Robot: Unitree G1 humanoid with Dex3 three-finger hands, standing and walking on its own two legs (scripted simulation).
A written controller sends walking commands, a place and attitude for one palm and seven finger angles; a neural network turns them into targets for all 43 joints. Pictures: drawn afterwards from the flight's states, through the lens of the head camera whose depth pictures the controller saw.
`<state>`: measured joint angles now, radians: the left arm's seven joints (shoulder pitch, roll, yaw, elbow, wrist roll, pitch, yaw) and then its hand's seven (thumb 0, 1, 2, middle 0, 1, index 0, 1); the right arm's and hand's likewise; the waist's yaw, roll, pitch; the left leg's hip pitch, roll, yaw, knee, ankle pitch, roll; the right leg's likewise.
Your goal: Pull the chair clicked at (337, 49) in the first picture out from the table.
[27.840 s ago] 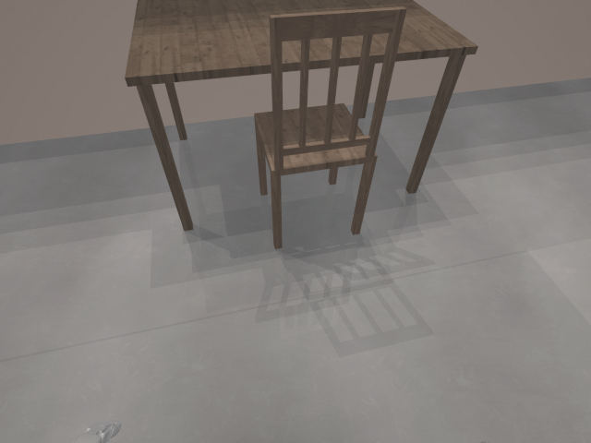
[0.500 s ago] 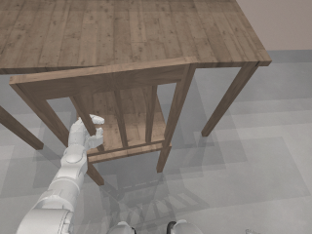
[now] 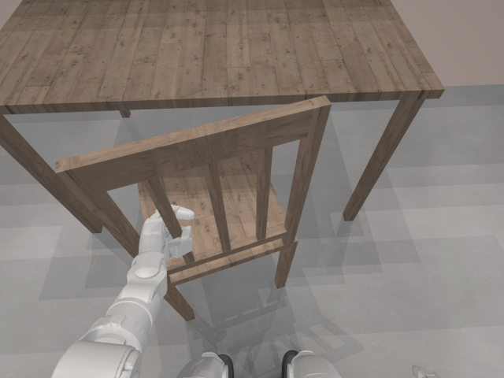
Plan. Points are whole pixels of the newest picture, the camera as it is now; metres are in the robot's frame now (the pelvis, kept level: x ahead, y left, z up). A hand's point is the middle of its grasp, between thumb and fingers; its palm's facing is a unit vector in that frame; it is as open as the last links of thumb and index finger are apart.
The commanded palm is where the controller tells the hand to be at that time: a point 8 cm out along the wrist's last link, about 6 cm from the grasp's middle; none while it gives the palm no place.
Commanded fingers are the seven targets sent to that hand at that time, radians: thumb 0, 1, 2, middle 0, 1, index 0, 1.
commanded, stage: step backward, pulling the chair out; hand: left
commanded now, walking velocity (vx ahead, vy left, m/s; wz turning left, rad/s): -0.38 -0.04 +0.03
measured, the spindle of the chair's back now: (219, 214) +0.41 +0.06 -0.06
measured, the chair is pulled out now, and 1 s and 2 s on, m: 0.14 0.25 0.45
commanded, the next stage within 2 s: none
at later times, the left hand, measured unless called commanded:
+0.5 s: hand (182, 267) +0.30 +0.12 -0.06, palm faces +0.07 -0.98 -0.18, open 5.2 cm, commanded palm +0.31 +0.18 -0.06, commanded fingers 0.00 0.90 0.90 -0.50 -1.45 -0.50 -1.45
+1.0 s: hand (178, 301) +0.24 +0.12 -0.06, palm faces +0.00 -0.99 -0.17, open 5.1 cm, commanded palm +0.23 +0.18 -0.06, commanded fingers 0.00 0.90 0.90 -0.50 -1.45 -0.50 -1.45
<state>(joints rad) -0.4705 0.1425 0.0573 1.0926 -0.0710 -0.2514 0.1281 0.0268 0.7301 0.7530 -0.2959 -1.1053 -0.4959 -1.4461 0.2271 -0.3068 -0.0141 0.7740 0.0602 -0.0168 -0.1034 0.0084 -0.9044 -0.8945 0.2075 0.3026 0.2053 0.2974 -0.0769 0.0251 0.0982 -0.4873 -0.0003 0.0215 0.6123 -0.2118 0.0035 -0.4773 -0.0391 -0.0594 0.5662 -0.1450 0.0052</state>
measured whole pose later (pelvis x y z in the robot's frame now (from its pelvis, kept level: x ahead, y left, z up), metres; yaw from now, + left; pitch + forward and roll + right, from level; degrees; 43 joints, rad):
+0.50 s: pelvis -0.05 -0.01 +0.00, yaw +0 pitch +1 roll +1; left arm -0.48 0.15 0.06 1.08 -0.05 -0.23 0.13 0.02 0.69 0.79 -0.29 -1.14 -0.50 -1.45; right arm 0.21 -0.24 0.02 0.80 0.03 -0.06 -0.10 0.01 -0.90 -0.89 0.21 0.30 0.21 0.30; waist -0.06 0.00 0.13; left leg -0.52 -0.03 -0.02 0.92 -0.47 -0.03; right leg -0.49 -0.06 -0.02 0.65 -0.18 0.00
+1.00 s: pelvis -0.13 +0.01 -0.01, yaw +1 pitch +1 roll +2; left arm -0.56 0.16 0.04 1.05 -0.04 -0.16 0.12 0.02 0.72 0.76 -0.22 -1.19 -0.50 -1.45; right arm 0.19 -0.25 0.01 0.77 0.03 -0.02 -0.11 0.01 -0.90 -0.89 0.21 0.30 0.21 0.30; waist -0.09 -0.04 0.16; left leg -0.39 -0.01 0.01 0.68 -0.28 -0.03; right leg -0.53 -0.10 -0.03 0.59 -0.08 0.03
